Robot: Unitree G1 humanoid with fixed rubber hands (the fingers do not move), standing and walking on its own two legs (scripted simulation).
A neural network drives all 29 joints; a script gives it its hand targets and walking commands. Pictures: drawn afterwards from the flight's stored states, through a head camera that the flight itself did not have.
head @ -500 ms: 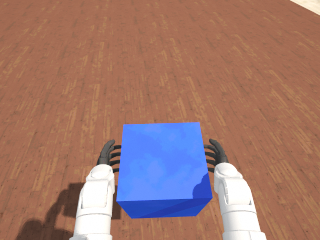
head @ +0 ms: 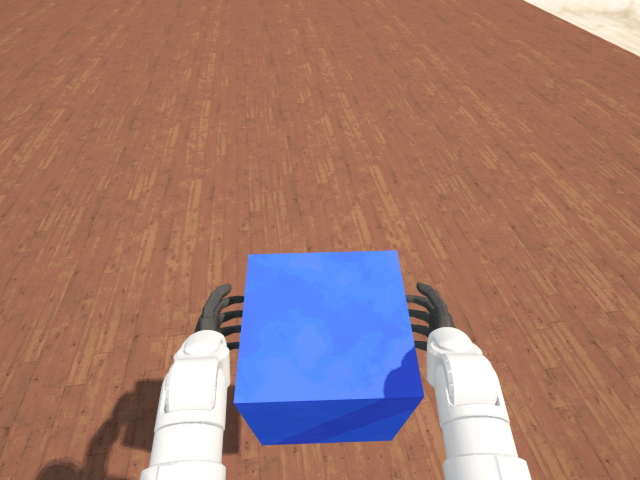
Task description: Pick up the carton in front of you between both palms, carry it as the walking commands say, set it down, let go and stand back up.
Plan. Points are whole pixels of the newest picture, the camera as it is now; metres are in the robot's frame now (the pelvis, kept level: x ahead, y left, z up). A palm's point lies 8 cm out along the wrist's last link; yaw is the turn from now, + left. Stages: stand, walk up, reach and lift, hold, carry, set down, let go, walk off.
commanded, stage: carry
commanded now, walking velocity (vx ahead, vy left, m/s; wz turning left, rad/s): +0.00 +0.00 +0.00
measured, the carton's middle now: (325, 354) +0.32 +0.00 -0.05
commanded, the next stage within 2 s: hold in 0.68 s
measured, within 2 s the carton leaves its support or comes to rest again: neither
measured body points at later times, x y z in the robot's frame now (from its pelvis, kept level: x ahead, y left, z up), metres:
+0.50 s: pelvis -0.02 +0.00 +0.00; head -0.04 +0.00 +0.45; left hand +0.28 +0.15 +0.03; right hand +0.28 -0.15 +0.03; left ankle +0.02 +0.11 -0.74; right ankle -0.03 -0.10 -0.74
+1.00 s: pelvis -0.04 +0.00 +0.01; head -0.08 +0.01 +0.45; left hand +0.27 +0.13 +0.04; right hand +0.24 -0.17 +0.04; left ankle +0.02 +0.12 -0.74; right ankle -0.03 -0.11 -0.74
